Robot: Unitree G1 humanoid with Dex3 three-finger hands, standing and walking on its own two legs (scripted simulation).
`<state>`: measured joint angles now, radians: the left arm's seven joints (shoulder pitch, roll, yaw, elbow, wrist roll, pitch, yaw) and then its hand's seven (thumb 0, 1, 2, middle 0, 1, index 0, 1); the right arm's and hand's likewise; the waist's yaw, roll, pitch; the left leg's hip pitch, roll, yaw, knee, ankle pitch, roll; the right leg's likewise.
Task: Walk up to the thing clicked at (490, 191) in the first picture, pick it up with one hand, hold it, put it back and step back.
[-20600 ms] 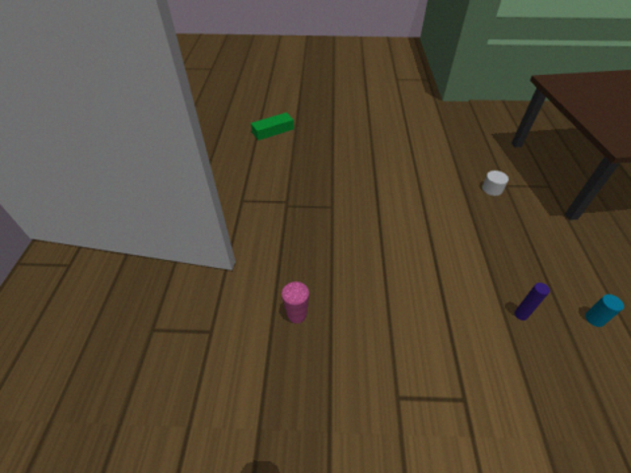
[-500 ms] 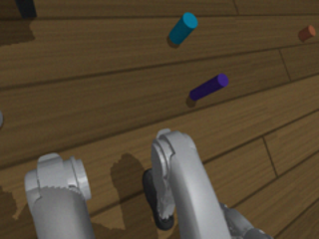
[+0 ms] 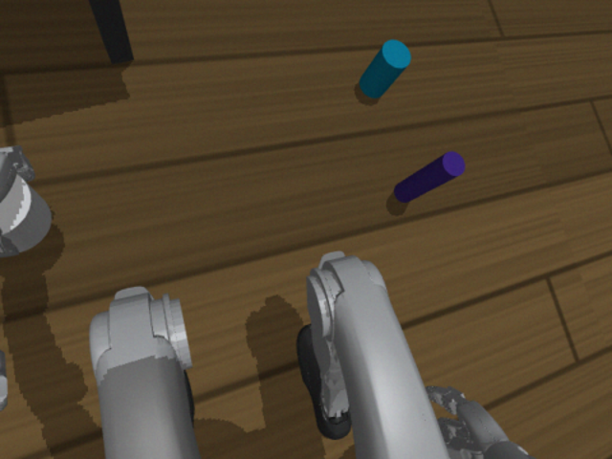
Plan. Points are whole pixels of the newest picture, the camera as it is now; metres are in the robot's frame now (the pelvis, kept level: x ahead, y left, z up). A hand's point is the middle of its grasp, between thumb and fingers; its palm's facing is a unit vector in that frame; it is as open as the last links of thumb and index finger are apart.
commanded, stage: lift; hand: left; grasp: from above
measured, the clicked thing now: out of the picture +0.44 +0.34 -0.20
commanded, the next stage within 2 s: hold in 1.74 s
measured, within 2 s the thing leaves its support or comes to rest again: neither
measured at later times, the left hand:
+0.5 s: hand out of the picture +0.40 +0.34 -0.08, palm faces -0.49 -0.11 -0.87, open 11.5 cm
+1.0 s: hand out of the picture +0.34 +0.30 +0.12, palm faces -0.44 -0.14 -0.88, open 11.5 cm
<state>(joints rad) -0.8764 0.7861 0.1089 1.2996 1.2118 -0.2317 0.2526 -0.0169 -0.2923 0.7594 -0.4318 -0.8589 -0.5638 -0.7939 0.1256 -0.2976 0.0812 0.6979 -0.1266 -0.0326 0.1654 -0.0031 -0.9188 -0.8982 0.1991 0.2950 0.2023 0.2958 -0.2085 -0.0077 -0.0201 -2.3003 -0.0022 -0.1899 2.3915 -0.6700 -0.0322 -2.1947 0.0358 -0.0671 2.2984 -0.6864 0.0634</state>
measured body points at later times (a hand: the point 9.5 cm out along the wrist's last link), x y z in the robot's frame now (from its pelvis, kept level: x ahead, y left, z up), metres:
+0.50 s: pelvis +0.00 +0.01 +0.05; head +0.20 +0.08 +0.45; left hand +0.42 +0.34 -0.03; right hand +0.09 -0.26 -0.06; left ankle +0.08 +0.13 -0.30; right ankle +0.10 -0.13 -0.30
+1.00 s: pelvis +0.00 +0.00 +0.21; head +0.15 +0.04 +0.64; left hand +0.36 +0.31 +0.17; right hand +0.16 -0.24 +0.09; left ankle +0.08 +0.13 -0.30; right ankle +0.10 -0.13 -0.30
